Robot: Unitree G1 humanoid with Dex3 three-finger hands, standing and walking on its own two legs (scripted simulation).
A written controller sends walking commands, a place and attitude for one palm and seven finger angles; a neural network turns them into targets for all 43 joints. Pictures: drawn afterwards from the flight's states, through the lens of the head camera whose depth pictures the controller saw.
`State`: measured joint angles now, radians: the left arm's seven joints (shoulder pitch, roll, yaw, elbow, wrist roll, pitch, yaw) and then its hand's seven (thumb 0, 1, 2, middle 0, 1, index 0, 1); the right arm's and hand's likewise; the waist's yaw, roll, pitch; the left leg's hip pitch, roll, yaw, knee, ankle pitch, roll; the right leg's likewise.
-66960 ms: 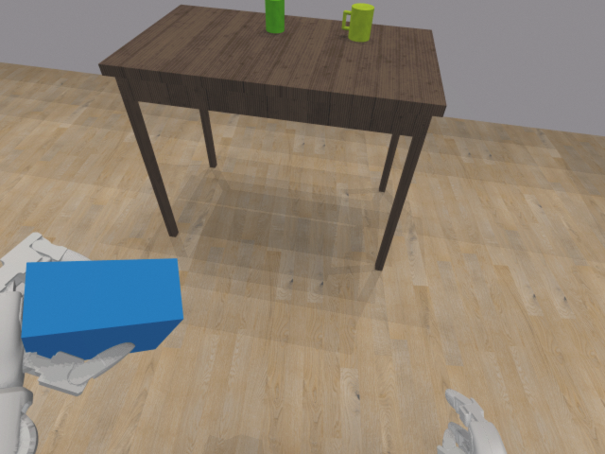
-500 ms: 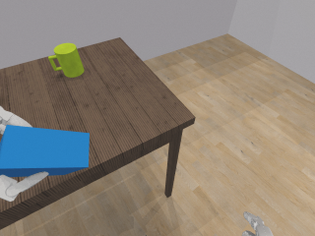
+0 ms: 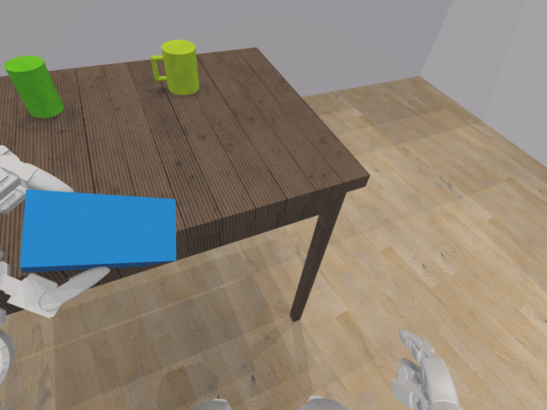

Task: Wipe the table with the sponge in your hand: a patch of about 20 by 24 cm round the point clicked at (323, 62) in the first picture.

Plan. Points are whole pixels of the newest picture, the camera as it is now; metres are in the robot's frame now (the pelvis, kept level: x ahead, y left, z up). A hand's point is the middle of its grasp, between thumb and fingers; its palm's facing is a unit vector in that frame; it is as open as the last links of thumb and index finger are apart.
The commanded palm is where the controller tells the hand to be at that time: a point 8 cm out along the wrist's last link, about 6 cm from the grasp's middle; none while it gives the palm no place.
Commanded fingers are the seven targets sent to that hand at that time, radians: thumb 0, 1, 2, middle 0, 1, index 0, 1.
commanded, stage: step back with the hand held close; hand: left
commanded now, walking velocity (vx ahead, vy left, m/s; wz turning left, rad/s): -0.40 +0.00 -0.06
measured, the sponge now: (117, 237) +0.25 +0.20 +0.17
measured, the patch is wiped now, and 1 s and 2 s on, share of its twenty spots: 1.00 1.00 1.00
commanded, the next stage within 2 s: stop stepping back and stand still in 0.24 s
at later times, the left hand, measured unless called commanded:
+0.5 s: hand (38, 359) +0.12 +0.20 +0.21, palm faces +0.26 -0.85 -0.45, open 10.4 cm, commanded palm +0.06 +0.26 +0.25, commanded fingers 0.00 0.10 1.30 -1.20 -1.60 -1.20 -1.60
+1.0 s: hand out of the picture +0.01 +0.20 +0.23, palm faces +0.37 -0.85 -0.37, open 10.4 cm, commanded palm -0.04 +0.26 +0.25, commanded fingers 0.00 0.10 1.30 -1.20 -1.60 -1.20 -1.60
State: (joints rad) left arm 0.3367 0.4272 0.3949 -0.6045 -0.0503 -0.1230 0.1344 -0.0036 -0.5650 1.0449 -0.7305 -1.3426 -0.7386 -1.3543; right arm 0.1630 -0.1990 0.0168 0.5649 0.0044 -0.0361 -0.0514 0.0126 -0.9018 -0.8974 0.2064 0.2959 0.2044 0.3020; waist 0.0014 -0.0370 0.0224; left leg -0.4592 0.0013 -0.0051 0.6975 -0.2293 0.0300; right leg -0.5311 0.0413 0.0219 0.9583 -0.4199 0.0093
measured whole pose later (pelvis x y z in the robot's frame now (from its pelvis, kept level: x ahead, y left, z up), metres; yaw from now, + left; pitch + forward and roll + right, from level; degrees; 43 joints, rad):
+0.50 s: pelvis -0.12 -0.01 +0.01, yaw -3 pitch +2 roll -1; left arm 0.48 0.46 0.41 -0.63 -0.07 -0.15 0.12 0.00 -0.57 1.05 -0.73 -1.34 -0.74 -1.36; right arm 0.20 -0.24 -0.02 0.54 0.03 -0.05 -0.07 0.01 -0.90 -0.90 0.21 0.30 0.20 0.30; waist -0.07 -0.01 0.00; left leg -0.30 0.03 0.00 0.58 -0.29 0.01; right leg -0.35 0.00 0.01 0.61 -0.29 0.01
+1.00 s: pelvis -0.21 -0.02 +0.01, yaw -2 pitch -2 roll +1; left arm 0.40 0.41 0.36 -0.59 -0.04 -0.11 0.14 0.00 -0.57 1.05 -0.73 -1.35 -0.74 -1.36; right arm 0.22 -0.20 0.01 0.61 0.00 -0.10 -0.08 0.02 -0.90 -0.90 0.21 0.30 0.20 0.30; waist -0.02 -0.03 -0.03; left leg -0.26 0.04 0.03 0.55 -0.30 0.04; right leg -0.45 0.01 -0.04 0.81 -0.43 -0.03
